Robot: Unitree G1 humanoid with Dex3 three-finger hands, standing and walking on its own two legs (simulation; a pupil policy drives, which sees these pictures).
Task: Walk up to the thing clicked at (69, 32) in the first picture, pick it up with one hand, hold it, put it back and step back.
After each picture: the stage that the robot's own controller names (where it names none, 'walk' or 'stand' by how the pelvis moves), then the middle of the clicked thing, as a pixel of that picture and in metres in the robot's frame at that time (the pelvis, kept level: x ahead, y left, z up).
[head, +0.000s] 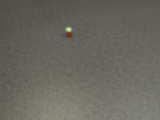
stand; (68, 32) +1.56 +0.11 -0.72
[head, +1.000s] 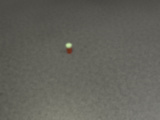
walk; (69, 48) +1.44 +0.22 -0.71
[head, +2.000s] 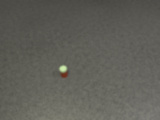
walk; (63, 72) +0.92 +0.21 -0.72
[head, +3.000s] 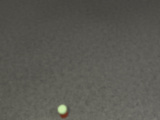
walk; (63, 111) +0.55 +0.19 -0.72
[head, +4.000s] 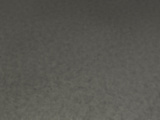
stand; out of the picture +0.36 +0.16 -0.69
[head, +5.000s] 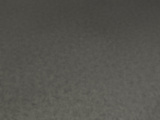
stand; out of the picture +0.32 +0.16 -0.72
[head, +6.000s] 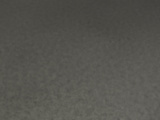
stand; out of the picture +0.33 +0.16 -0.72
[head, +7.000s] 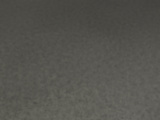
stand; out of the picture +0.32 +0.16 -0.73
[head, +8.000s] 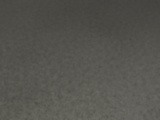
stand; out of the picture +0.32 +0.15 -0.73
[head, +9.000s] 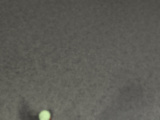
go down; (45, 117) +0.34 +0.17 -0.63
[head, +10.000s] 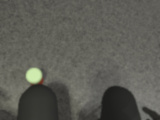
go down; (35, 78) +0.39 +0.21 -0.32
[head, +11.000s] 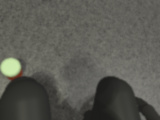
close in; (12, 70) +0.39 +0.23 -0.26
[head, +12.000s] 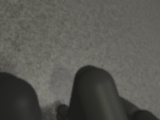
close; out of the picture +0.37 +0.25 -0.21
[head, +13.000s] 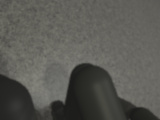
close; out of the picture +0.37 +0.27 -0.21
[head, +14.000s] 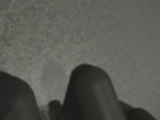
lift; out of the picture +0.35 +0.26 -0.23
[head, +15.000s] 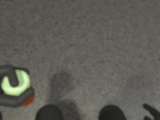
lift; (20, 89) +0.32 +0.19 -0.01
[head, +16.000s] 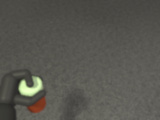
hold; (33, 95) +0.32 +0.16 +0.01
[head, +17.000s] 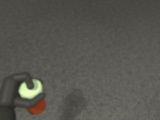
hold; (33, 97) +0.31 +0.17 -0.01
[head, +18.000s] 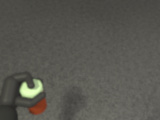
crouch; (34, 97) +0.32 +0.16 -0.02
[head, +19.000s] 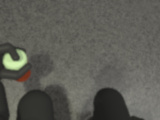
crouch; (18, 66) +0.40 +0.20 -0.10
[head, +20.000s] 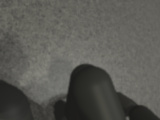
lower; out of the picture +0.39 +0.31 -0.22
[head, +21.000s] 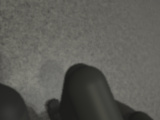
lower; out of the picture +0.40 +0.29 -0.22
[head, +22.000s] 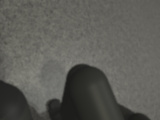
lower; out of the picture +0.40 +0.29 -0.23
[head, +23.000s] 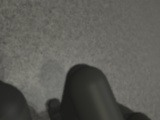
lower; out of the picture +0.40 +0.29 -0.23
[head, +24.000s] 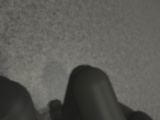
open; out of the picture +0.38 +0.28 -0.23
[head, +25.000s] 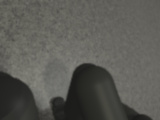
rise; out of the picture +0.38 +0.27 -0.23
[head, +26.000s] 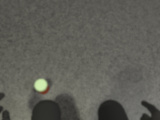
walk; (42, 86) +0.41 +0.20 -0.47
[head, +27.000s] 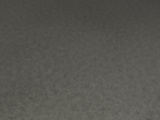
stand; out of the picture +0.36 +0.17 -0.66
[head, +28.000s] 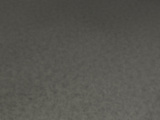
stand; out of the picture +0.36 +0.18 -0.67
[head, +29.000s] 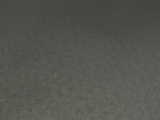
stand; out of the picture +0.38 +0.16 -0.71
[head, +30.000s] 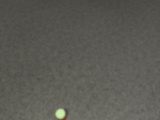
walk; (61, 115) +0.41 +0.17 -0.70
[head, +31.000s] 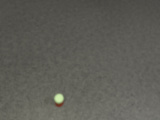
walk; (59, 100) +0.52 +0.11 -0.71
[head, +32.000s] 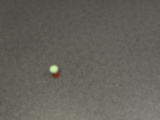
walk; (54, 72) +0.80 +0.25 -0.68
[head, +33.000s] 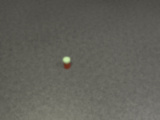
stand; (66, 63) +1.02 +0.16 -0.70
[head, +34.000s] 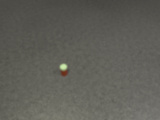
stand; (63, 70) +1.00 +0.17 -0.72
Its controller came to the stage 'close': yes
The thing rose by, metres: 0.69
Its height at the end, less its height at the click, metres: +0.00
